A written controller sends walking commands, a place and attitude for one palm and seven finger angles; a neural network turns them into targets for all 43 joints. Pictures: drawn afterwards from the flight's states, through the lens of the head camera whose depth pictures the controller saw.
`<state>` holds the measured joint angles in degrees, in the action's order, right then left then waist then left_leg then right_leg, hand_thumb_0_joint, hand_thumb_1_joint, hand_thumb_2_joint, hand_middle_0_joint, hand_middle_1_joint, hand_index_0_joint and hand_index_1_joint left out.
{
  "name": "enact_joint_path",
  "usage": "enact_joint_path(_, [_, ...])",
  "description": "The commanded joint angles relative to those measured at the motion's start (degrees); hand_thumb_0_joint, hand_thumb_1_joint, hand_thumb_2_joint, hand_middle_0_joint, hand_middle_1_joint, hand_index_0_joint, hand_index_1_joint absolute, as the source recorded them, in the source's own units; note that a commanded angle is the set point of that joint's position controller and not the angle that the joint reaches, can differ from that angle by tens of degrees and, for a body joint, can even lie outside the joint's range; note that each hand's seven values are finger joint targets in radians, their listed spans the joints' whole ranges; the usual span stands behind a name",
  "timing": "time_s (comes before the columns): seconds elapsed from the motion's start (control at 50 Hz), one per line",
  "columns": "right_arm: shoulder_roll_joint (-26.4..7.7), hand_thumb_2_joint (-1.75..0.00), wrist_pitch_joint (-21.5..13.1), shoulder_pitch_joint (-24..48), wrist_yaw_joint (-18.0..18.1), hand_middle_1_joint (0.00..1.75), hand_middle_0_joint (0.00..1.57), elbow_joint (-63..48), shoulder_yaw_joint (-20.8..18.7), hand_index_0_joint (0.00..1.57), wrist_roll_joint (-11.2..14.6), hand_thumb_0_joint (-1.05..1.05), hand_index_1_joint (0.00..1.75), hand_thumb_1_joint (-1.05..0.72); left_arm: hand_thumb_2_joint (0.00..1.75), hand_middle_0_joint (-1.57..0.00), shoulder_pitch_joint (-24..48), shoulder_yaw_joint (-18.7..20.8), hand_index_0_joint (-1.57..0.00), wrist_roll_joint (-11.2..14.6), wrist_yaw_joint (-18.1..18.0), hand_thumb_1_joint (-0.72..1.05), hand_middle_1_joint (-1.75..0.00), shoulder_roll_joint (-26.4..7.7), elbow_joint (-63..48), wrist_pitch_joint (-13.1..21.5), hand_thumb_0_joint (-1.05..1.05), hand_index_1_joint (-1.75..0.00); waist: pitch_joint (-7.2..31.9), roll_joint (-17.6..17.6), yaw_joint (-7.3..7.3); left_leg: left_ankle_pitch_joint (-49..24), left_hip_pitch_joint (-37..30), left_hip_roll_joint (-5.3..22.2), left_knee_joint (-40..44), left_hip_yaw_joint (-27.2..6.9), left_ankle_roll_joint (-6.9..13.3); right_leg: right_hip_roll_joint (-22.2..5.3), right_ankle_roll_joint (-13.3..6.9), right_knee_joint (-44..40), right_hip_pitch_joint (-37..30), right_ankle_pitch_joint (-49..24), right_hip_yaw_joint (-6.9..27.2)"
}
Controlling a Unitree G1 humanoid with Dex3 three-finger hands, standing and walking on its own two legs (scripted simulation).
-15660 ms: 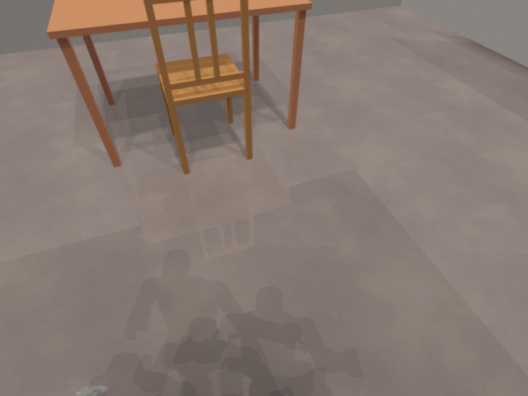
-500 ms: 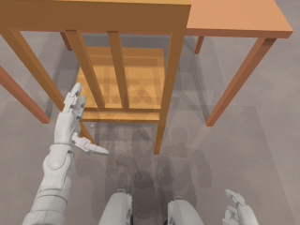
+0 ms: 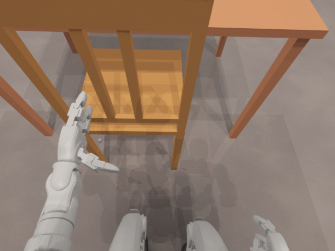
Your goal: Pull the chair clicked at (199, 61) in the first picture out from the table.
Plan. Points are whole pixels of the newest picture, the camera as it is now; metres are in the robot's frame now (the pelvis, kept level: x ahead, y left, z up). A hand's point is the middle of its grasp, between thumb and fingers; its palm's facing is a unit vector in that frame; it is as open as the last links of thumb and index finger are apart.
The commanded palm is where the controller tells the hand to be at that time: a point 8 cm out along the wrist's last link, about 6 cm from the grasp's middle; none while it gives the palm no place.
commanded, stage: aim the fingers beside a spindle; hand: left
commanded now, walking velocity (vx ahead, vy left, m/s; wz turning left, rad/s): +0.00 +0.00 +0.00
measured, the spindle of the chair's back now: (98, 82) +0.51 +0.19 +0.05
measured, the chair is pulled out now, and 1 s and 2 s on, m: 0.00 0.00 0.00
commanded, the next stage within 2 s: push the fingers through the gap in 0.22 s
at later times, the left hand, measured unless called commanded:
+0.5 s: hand (99, 134) +0.38 +0.17 +0.02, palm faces -0.01 -1.00 -0.04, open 16.9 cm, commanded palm +0.36 +0.22 +0.02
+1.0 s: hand (100, 116) +0.42 +0.18 +0.02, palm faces +0.01 -1.00 -0.04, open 16.9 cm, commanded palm +0.41 +0.22 +0.02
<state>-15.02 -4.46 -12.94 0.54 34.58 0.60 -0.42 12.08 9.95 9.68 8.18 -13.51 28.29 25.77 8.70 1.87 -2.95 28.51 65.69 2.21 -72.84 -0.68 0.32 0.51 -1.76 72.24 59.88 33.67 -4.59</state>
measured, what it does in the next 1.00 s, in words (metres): stands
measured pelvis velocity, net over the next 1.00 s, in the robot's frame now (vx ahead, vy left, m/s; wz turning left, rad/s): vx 0.00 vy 0.01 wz -0.02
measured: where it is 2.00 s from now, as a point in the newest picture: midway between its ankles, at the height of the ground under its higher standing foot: outside the picture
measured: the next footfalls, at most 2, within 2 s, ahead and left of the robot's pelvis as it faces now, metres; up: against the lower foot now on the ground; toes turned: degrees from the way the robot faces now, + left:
none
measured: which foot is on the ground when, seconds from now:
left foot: down 0.00-1.00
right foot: down 0.00-1.00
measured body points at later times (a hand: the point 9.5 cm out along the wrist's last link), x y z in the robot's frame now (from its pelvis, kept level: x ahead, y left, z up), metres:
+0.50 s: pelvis +0.00 +0.01 +0.00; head +0.11 +0.02 +0.43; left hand +0.37 +0.23 +0.03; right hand +0.13 -0.24 -0.11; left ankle +0.05 +0.12 -0.62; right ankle +0.01 -0.11 -0.62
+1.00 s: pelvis +0.00 +0.01 -0.01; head +0.12 +0.03 +0.43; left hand +0.42 +0.23 +0.03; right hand +0.09 -0.25 -0.12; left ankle +0.05 +0.12 -0.62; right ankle +0.01 -0.11 -0.62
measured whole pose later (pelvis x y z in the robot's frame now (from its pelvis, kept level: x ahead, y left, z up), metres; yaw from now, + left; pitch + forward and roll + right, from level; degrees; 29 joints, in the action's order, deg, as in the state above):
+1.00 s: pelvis +0.00 +0.01 -0.01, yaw -1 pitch +24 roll -3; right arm -15.0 -2.8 -14.9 -0.3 36.4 0.9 -1.1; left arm 27.6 14.0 8.1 8.2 -16.6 41.6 25.5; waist 9.0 2.0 -5.0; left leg 28.6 69.5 2.4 -74.3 -0.5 1.2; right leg 0.7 -0.9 72.7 63.4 33.1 -4.3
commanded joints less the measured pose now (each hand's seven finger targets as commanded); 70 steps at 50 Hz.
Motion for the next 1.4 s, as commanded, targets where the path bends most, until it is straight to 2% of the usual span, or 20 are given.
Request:
enact_joint_path(0.0, [-8.0,-0.9,-2.7,-1.7,0.7,0.3,0.2,-6.0,-3.4,0.2,0.3,0.0,0.3,-0.9,0.3,-0.06,16.0,2.0,-0.06,0.3,-0.3,-0.5,-0.08,-7.6,-11.9,3.8,0.0,-0.08,21.9,0.9,-1.31,-12.2,-20.6,-1.3,7.4,-2.2,1.2,0.1,0.0,-11.5,-6.3,-15.0,3.3])
enact_joint_path(0.2, [-8.0,-0.9,-1.9,-1.2,0.5,0.3,0.2,-7.1,-3.1,0.2,0.3,0.0,0.3,-0.9,0.3,-0.06,15.2,4.5,-0.06,0.6,0.0,-0.5,-0.08,-9.7,-11.1,2.8,0.0,-0.08,22.5,0.5,-0.48,-12.4,-19.2,-1.4,7.3,-1.8,1.2,0.4,-0.1,-11.1,-7.4,-15.6,3.6])
enact_joint_path(0.28, [-8.1,-0.9,-2.1,-1.7,0.4,0.3,0.2,-7.1,-3.2,0.2,0.3,0.0,0.3,-0.9,0.3,-0.06,13.8,3.5,-0.06,0.5,0.1,-0.5,-0.08,-8.8,-12.3,3.0,0.0,-0.08,23.1,2.0,-0.22,-13.7,-21.9,-1.2,7.8,-2.6,0.8,0.4,-0.3,-10.7,-6.1,-15.5,2.8])
enact_joint_path(0.3, [-8.0,-0.9,-2.1,-1.4,0.3,0.3,0.2,-7.2,-3.2,0.2,0.3,0.0,0.3,-0.9,0.3,-0.06,14.5,1.4,-0.06,0.5,0.2,-0.5,-0.08,-7.0,-12.9,2.8,0.0,-0.08,22.7,2.8,-0.9,-13.6,-22.3,-1.2,7.8,-2.6,1.0,0.4,-0.2,-10.8,-5.3,-15.4,2.8])
enact_joint_path(0.34, [-8.2,-0.9,-2.1,-1.9,0.6,0.3,0.2,-6.4,-3.2,0.2,0.3,0.0,0.3,-0.9,0.3,-0.06,18.3,1.2,-0.06,0.2,0.0,-0.5,-0.08,-7.3,-12.5,2.9,0.0,-0.08,22.5,1.5,-1.85,-13.2,-22.2,-1.0,7.5,-3.2,1.0,0.4,-0.1,-10.6,-4.1,-14.7,2.5])
enact_joint_path(0.4, [-8.5,-0.9,-2.0,-2.4,0.8,0.3,0.2,-5.4,-3.2,0.2,0.2,0.0,0.3,-0.9,0.3,-0.06,20.7,3.2,-0.06,-0.3,-0.5,-0.5,-0.08,-9.2,-9.8,2.7,0.0,-0.08,21.8,0.7,-1.85,-12.0,-20.8,-1.0,7.2,-3.2,1.0,0.5,-0.2,-10.7,-3.4,-13.4,2.7])
enact_joint_path(0.44, [-8.4,-0.9,-2.3,-2.7,0.8,0.3,0.2,-5.3,-3.2,0.2,0.0,0.0,0.3,-0.9,0.3,-0.06,22.5,2.5,-0.06,-0.6,-0.8,-0.5,-0.08,-8.8,-11.2,3.1,0.0,-0.08,24.1,4.5,-1.52,-14.4,-23.8,-1.0,7.3,-3.6,0.6,0.4,-0.5,-9.9,-2.5,-14.6,2.4])
enact_joint_path(0.52, [-8.5,-0.9,-1.8,-3.3,0.6,0.3,0.2,-4.9,-3.2,0.2,0.0,0.0,0.3,-0.9,0.3,-0.06,23.0,3.5,-0.06,-0.8,-1.1,-0.5,-0.08,-9.4,-7.0,2.3,0.0,-0.08,23.5,1.8,-2.06,-14.7,-22.4,-1.0,7.1,-3.5,0.8,0.7,-0.3,-10.0,-3.0,-15.3,2.2])
enact_joint_path(0.56, [-8.5,-0.9,-1.5,-3.2,0.4,0.3,0.2,-5.1,-3.2,0.2,-0.1,0.0,0.3,-0.9,0.3,-0.06,22.6,4.4,-0.06,-0.7,-1.2,-0.5,-0.08,-9.8,-6.4,2.3,0.0,-0.08,24.5,3.1,-1.18,-14.6,-22.3,-1.1,7.3,-3.1,0.6,0.5,-0.3,-10.2,-3.8,-15.5,2.5])
enact_joint_path(0.6, [-8.4,-0.9,-1.1,-3.5,0.3,0.3,0.2,-4.9,-3.1,0.2,-0.1,0.0,0.3,-0.9,0.3,-0.06,23.4,5.3,-0.06,-0.6,-1.2,-0.5,-0.08,-10.5,-4.4,2.0,0.0,-0.08,23.5,0.9,-1.68,-14.2,-20.2,-1.2,7.1,-2.5,0.8,0.6,-0.2,-10.6,-4.9,-16.1,2.8])
enact_joint_path(0.66, [-8.4,-0.9,-1.0,-3.9,0.1,0.3,0.2,-5.1,-3.1,0.2,-0.1,0.0,0.3,-0.9,0.3,-0.06,25.0,5.5,-0.06,-0.6,-0.6,-0.5,-0.08,-10.8,-4.3,2.4,0.0,-0.08,24.9,2.9,-1.45,-14.9,-20.8,-1.3,6.9,-2.4,0.8,0.7,-0.3,-10.3,-5.2,-16.8,3.1])
enact_joint_path(0.68, [-8.5,-0.9,-0.8,-4.2,0.1,0.3,0.2,-4.9,-3.1,0.2,-0.1,0.0,0.3,-0.9,0.3,-0.06,25.2,6.2,-0.06,-0.6,-0.5,-0.5,-0.08,-11.5,-3.3,2.4,0.0,-0.08,24.4,1.3,-1.78,-15.0,-20.4,-1.1,7.0,-2.5,0.8,0.7,-0.2,-10.3,-5.2,-17.0,3.0])
enact_joint_path(0.74, [-8.6,-0.9,-0.8,-4.9,0.0,0.3,0.2,-4.7,-3.2,0.2,-0.2,0.0,0.3,-0.9,0.3,-0.06,26.8,6.8,-0.06,-0.6,-0.1,-0.5,-0.08,-12.4,-3.3,3.0,0.0,-0.08,25.7,2.6,-1.72,-16.2,-21.3,-1.0,6.8,-2.6,0.7,0.8,-0.3,-10.0,-5.1,-17.7,3.0])
enact_joint_path(0.8, [-8.6,-0.9,-0.6,-5.3,0.0,0.3,0.2,-3.9,-3.3,0.2,-0.1,0.0,0.3,-0.9,0.3,-0.06,29.6,5.5,-0.06,-0.7,0.2,-0.5,-0.08,-11.1,-0.9,3.0,0.0,-0.08,23.9,1.8,-2.86,-14.4,-20.1,-1.0,6.6,-2.6,0.8,0.9,-0.1,-10.3,-3.6,-16.1,3.0])
enact_joint_path(0.96, [-9.0,-0.9,-0.3,-6.9,-0.4,0.3,0.2,-3.1,-3.5,0.2,-0.5,0.0,0.3,-0.9,0.3,-0.06,34.5,6.0,-0.06,-1.5,-0.3,-0.5,-0.08,-11.9,1.2,3.8,0.0,-0.08,27.1,5.0,-3.03,-16.9,-24.2,-0.8,6.8,-3.6,0.4,1.0,-0.4,-9.8,-1.5,-16.1,2.4])
enact_joint_path(0.98, [-9.0,-0.9,-0.1,-7.1,-0.4,0.3,0.2,-2.7,-3.5,0.2,-0.6,0.0,0.3,-0.9,0.3,-0.06,35.6,6.4,-0.06,-1.8,-0.6,-0.5,-0.08,-12.6,2.6,3.7,0.0,-0.08,26.0,3.2,-3.45,-16.4,-23.1,-0.7,6.7,-3.6,0.5,1.0,-0.3,-9.9,-1.7,-16.1,2.4])
enact_joint_path(1.06, [-9.1,-0.9,0.5,-7.5,-0.7,0.3,0.2,-2.7,-3.3,0.2,-0.7,0.0,0.3,-0.9,0.3,-0.06,36.8,7.8,-0.06,-2.4,-1.2,-0.5,-0.08,-13.8,5.6,3.7,0.0,-0.08,25.6,3.2,-3.16,-14.5,-21.2,-0.9,6.7,-3.3,0.6,1.1,-0.3,-10.0,-1.7,-14.5,2.6])
enact_joint_path(1.14, [-9.1,-0.9,1.0,-7.8,-0.7,0.3,0.2,-2.5,-3.0,0.2,-0.9,0.0,0.3,-0.9,0.3,-0.06,40.9,8.6,-0.06,-3.0,-1.4,-0.5,-0.08,-15.2,8.5,4.4,0.0,-0.08,24.8,2.9,-4.03,-13.5,-19.1,-1.0,6.1,-2.8,1.0,1.2,-0.1,-9.9,-1.4,-14.2,3.0])
enact_joint_path(1.28, [-9.5,-0.9,1.9,-9.3,-0.9,0.3,0.2,-1.5,-2.9,0.2,-1.3,0.0,0.3,-0.9,0.3,-0.06,48.3,10.0,-0.06,-3.8,-0.7,-0.5,-0.08,-17.9,13.0,5.3,0.0,-0.08,26.9,4.0,-5.15,-14.0,-18.3,-0.9,4.5,-2.7,1.3,1.3,-0.1,-9.2,-0.7,-14.7,3.4])
enact_joint_path(1.38, [-9.5,-0.9,2.8,-10.7,-1.5,0.3,0.2,-1.6,-3.3,0.2,-1.6,0.0,0.3,-0.9,0.3,-0.06,48.0,9.6,-0.06,-3.9,-0.4,-0.5,-0.08,-16.8,13.3,4.9,0.0,-0.08,30.6,5.7,-4.87,-18.7,-21.7,-0.7,4.4,-3.2,1.0,1.5,-0.2,-8.5,-0.5,-18.0,2.9])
